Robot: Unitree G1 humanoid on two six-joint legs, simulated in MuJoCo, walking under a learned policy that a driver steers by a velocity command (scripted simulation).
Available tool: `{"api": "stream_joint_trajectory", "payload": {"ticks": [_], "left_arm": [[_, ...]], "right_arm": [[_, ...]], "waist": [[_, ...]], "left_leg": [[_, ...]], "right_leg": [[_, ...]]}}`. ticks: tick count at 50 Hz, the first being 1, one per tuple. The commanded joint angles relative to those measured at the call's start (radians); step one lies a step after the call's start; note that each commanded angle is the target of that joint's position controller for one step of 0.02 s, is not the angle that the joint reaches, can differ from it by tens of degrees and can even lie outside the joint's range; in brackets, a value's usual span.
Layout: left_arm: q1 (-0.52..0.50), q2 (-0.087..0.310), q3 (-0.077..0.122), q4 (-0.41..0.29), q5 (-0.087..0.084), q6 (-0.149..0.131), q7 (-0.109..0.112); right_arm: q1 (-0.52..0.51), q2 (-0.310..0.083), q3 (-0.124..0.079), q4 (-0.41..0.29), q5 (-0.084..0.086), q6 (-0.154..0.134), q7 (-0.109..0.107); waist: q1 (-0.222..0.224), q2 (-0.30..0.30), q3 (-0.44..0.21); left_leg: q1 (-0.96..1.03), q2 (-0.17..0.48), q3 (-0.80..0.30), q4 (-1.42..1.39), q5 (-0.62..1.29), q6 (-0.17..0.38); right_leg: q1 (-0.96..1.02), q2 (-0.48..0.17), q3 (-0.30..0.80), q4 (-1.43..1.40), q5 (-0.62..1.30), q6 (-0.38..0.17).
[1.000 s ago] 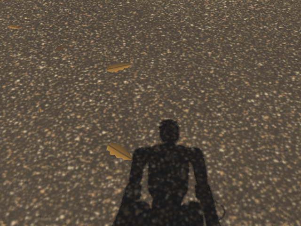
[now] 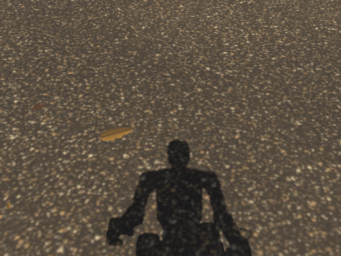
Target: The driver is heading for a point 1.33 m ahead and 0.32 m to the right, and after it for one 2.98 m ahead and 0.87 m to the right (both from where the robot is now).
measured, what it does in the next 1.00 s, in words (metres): walks ahead: right foot, then left foot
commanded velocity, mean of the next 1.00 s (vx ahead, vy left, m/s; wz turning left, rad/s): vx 0.50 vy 0.00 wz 0.00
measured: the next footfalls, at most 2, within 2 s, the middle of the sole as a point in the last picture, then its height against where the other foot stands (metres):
right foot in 0.30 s outside the picture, level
left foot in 0.86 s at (153, 224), level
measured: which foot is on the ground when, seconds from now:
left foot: down 0.00-0.32, up 0.34-0.84, down 0.86-1.00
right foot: up 0.00-0.28, down 0.30-0.88, up 0.90-1.00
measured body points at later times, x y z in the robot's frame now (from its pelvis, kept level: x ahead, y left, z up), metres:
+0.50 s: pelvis +0.27 -0.08 +0.00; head +0.29 -0.10 +0.45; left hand +0.33 +0.18 -0.12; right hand +0.36 -0.35 -0.14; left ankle +0.27 +0.08 -0.66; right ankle +0.30 -0.16 -0.74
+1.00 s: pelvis +0.55 -0.01 -0.01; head +0.58 +0.00 +0.44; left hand +0.57 +0.25 -0.16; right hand +0.67 -0.27 -0.13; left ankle +0.61 +0.07 -0.74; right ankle +0.44 -0.16 -0.65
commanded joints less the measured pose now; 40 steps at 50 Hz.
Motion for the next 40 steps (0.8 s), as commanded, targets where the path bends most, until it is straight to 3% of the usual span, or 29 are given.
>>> {"api": "stream_joint_trajectory", "payload": {"ticks": [1, 6, 9, 11, 13, 14, 15, 16, 17, 18, 19, 20, 21, 22, 23, 25, 28, 33, 37, 40], "left_arm": [[0.032, 0.044, 0.013, -0.043, 0.012, 0.004, 0.007], [-0.158, 0.028, 0.005, -0.093, 0.000, -0.008, -0.010], [-0.237, 0.034, 0.001, -0.123, -0.009, -0.012, -0.029], [-0.254, 0.047, 0.003, -0.141, -0.010, -0.020, -0.042], [-0.192, 0.075, 0.015, -0.134, -0.010, -0.029, -0.049], [-0.090, 0.105, 0.033, -0.106, -0.007, -0.032, -0.047], [0.100, 0.164, 0.061, -0.051, -0.006, -0.034, -0.041], [0.268, 0.277, 0.088, -0.022, 0.015, -0.031, -0.035], [0.306, 0.251, 0.081, -0.007, 0.011, -0.025, -0.041], [0.241, 0.173, 0.055, -0.018, 0.006, -0.028, -0.042], [0.145, 0.132, 0.041, -0.042, 0.005, -0.026, -0.041], [0.066, 0.104, 0.031, -0.055, 0.009, -0.025, -0.045], [0.028, 0.076, 0.023, -0.059, 0.014, -0.027, -0.049], [0.020, 0.063, 0.019, -0.051, 0.018, -0.028, -0.053], [0.035, 0.065, 0.020, -0.039, 0.018, -0.030, -0.055], [0.071, 0.094, 0.028, -0.015, 0.018, -0.034, -0.048], [0.122, 0.111, 0.032, 0.010, 0.017, -0.025, -0.030], [0.193, 0.127, 0.033, 0.042, 0.005, -0.015, -0.015], [0.251, 0.132, 0.038, 0.080, -0.001, 0.001, -0.010], [0.239, 0.147, 0.047, 0.089, -0.005, 0.014, -0.003]], "right_arm": [[-0.037, -0.131, -0.021, -0.054, 0.001, -0.017, -0.020], [0.061, -0.165, -0.027, -0.031, 0.020, -0.001, -0.036], [0.108, -0.168, -0.029, -0.009, 0.026, 0.011, -0.037], [0.116, -0.173, -0.034, -0.002, 0.026, 0.021, -0.039], [0.092, -0.189, -0.040, -0.005, 0.027, 0.032, -0.041], [0.069, -0.185, -0.037, -0.012, 0.024, 0.037, -0.041], [0.060, -0.152, -0.024, -0.024, 0.012, 0.039, -0.041], [0.131, -0.064, 0.005, -0.052, 0.001, 0.025, -0.035], [0.173, -0.022, 0.020, -0.039, 0.017, -0.002, -0.029], [0.098, -0.140, -0.008, -0.052, 0.041, -0.021, -0.025], [0.013, -0.165, -0.015, -0.080, 0.051, -0.028, -0.025], [-0.027, -0.153, -0.018, -0.086, 0.039, -0.024, -0.031], [-0.032, -0.144, -0.025, -0.086, 0.026, -0.012, -0.036], [-0.013, -0.120, -0.025, -0.082, 0.023, 0.003, -0.037], [0.005, -0.097, -0.023, -0.075, 0.022, 0.016, -0.038], [-0.016, -0.089, -0.026, -0.086, 0.019, 0.029, -0.041], [-0.133, -0.088, -0.031, -0.127, 0.010, 0.030, -0.042], [-0.307, -0.066, -0.022, -0.174, 0.017, 0.021, -0.028], [-0.408, -0.069, -0.017, -0.214, 0.026, 0.012, -0.008], [-0.407, -0.088, -0.022, -0.229, 0.027, 0.001, 0.009]], "waist": [[0.046, 0.080, 0.054], [-0.024, 0.083, 0.058], [-0.049, 0.091, 0.080], [-0.043, 0.097, 0.083], [0.004, 0.116, 0.051], [0.063, 0.115, -0.007], [0.139, 0.085, -0.130], [0.151, -0.107, -0.302], [0.138, -0.266, -0.392], [0.137, -0.167, -0.276], [0.111, -0.103, -0.172], [0.079, -0.023, -0.102], [0.048, -0.021, -0.065], [0.025, -0.036, -0.049], [0.015, -0.037, -0.041], [0.005, -0.023, -0.013], [0.028, -0.009, 0.018], [0.080, -0.016, 0.057], [0.106, -0.020, 0.095], [0.079, -0.032, 0.082]], "left_leg": [[-0.096, 0.281, -0.212, -0.204, 0.069, 0.170], [0.016, 0.271, -0.161, -0.183, 0.076, 0.123], [0.111, 0.308, -0.170, -0.141, 0.059, 0.118], [0.173, 0.339, -0.184, -0.099, 0.072, 0.107], [0.196, 0.349, -0.186, -0.021, 0.195, 0.088], [0.184, 0.314, -0.153, 0.101, 0.364, 0.067], [0.090, 0.251, -0.101, 0.332, 0.419, 0.036], [-0.263, 0.127, -0.021, 0.737, 0.121, -0.031], [-0.512, 0.024, -0.113, 0.967, -0.415, -0.051], [-0.608, 0.092, -0.191, 1.063, -0.386, -0.028], [-0.616, 0.148, -0.163, 1.050, -0.292, -0.014], [-0.572, 0.190, -0.141, 0.988, -0.209, -0.019], [-0.519, 0.222, -0.142, 0.921, -0.157, -0.023], [-0.467, 0.234, -0.139, 0.887, -0.126, -0.028], [-0.443, 0.233, -0.129, 0.867, -0.109, -0.035], [-0.478, 0.238, -0.121, 0.812, -0.058, -0.050], [-0.568, 0.240, -0.117, 0.654, 0.071, -0.071], [-0.526, 0.200, -0.076, 0.381, 0.241, -0.071], [-0.556, 0.184, -0.075, 0.282, 0.194, -0.052], [-0.500, 0.165, -0.063, 0.236, 0.093, -0.018]], "right_leg": [[-0.032, -0.041, 0.001, -0.139, 0.153, 0.028], [0.003, 0.012, -0.044, -0.464, 0.305, 0.038], [-0.004, 0.028, -0.046, -0.552, 0.258, 0.030], [0.006, 0.038, -0.046, -0.596, 0.184, 0.005], [0.116, 0.067, -0.068, -0.636, 0.114, -0.024], [0.259, 0.101, -0.097, -0.658, 0.100, -0.047], [0.519, 0.079, -0.066, -0.644, 0.121, -0.086], [0.925, -0.177, 0.296, -0.653, 0.084, -0.215], [1.073, -0.291, 0.670, -0.817, -0.042, -0.304], [0.979, -0.258, 0.594, -0.838, -0.079, -0.254], [0.837, -0.223, 0.435, -0.848, -0.011, -0.215], [0.692, -0.178, 0.323, -0.885, 0.080, -0.196], [0.601, -0.137, 0.244, -0.920, 0.128, -0.179], [0.542, -0.111, 0.197, -0.950, 0.150, -0.172], [0.512, -0.097, 0.163, -0.970, 0.191, -0.178], [0.498, -0.091, 0.111, -0.994, 0.276, -0.190], [0.536, -0.089, 0.069, -1.012, 0.323, -0.186], [0.570, -0.064, 0.006, -1.033, 0.250, -0.154], [0.693, -0.111, 0.010, -0.993, 0.248, -0.151], [0.758, -0.143, 0.013, -0.924, 0.348, -0.133]]}}
Velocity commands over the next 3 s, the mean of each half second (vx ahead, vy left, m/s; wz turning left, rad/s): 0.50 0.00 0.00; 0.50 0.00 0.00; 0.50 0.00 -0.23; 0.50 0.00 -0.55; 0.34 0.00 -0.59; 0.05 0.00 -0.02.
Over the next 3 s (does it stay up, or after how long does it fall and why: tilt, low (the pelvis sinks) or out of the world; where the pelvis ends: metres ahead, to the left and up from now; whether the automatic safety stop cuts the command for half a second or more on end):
stays up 1.35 -0.25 -0.02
